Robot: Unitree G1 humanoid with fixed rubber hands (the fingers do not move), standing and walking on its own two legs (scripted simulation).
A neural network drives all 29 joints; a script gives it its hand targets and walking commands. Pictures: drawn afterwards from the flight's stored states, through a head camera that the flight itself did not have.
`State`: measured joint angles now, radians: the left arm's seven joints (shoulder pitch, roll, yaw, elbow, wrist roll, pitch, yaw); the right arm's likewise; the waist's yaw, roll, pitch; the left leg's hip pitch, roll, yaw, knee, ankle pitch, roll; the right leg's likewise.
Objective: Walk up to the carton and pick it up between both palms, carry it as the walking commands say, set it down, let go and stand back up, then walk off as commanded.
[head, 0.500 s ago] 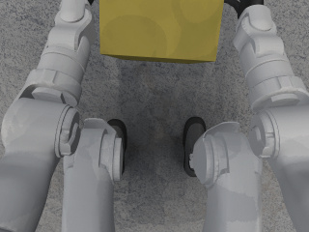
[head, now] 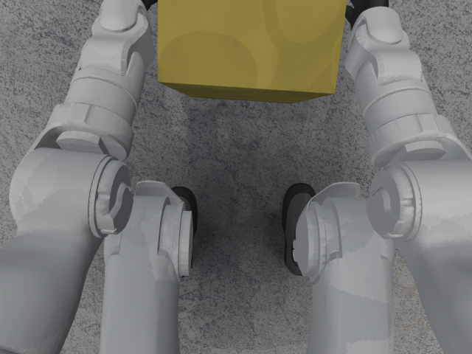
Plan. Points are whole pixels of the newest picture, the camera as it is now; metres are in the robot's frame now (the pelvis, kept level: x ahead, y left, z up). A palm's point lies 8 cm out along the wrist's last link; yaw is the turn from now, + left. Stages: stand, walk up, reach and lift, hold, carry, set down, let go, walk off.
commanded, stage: reach and lift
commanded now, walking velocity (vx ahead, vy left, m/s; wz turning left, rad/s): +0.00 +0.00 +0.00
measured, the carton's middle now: (248, 21) +0.54 -0.02 -0.24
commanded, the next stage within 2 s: none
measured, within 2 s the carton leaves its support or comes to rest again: leaves its support in 0.24 s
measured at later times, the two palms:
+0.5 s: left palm out of the picture +0.54 +0.12 -0.14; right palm (387, 3) +0.53 -0.17 -0.14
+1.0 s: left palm out of the picture +0.54 +0.12 -0.07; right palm out of the picture +0.53 -0.17 -0.08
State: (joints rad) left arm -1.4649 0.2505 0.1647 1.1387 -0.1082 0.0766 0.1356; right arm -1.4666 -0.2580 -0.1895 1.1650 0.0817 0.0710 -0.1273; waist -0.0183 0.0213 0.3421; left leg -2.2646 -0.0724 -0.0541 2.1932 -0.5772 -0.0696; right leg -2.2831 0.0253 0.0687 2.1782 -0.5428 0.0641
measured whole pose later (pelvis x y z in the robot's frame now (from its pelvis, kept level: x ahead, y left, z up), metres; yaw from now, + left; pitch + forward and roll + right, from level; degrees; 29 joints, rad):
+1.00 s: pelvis +0.01 +0.00 +0.04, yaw +0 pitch +47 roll +1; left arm -1.24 0.06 0.42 0.75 0.14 0.28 0.10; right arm -1.24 -0.13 -0.38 0.79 -0.12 0.31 -0.10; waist -0.01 0.02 0.02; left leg -2.28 -0.11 -0.08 2.03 -0.56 -0.09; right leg -2.30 0.09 0.09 2.02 -0.53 0.08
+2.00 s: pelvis +0.01 +0.00 +0.14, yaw -1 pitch +44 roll +0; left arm -1.02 -0.04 0.47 0.67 0.21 0.34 0.07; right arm -1.02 -0.02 -0.44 0.71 -0.20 0.37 -0.07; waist 0.00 0.02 -0.17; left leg -1.96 -0.12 -0.11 1.70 -0.51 -0.08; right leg -1.98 0.11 0.12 1.69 -0.48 0.09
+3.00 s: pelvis +0.05 -0.01 +0.27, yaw -1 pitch +34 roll +0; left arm -0.70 -0.12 0.42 0.62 0.23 0.30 0.05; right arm -0.70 0.07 -0.41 0.64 -0.21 0.34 -0.06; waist 0.00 0.01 -0.23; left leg -1.40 -0.11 -0.14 1.27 -0.46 -0.06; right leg -1.42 0.10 0.14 1.26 -0.43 0.06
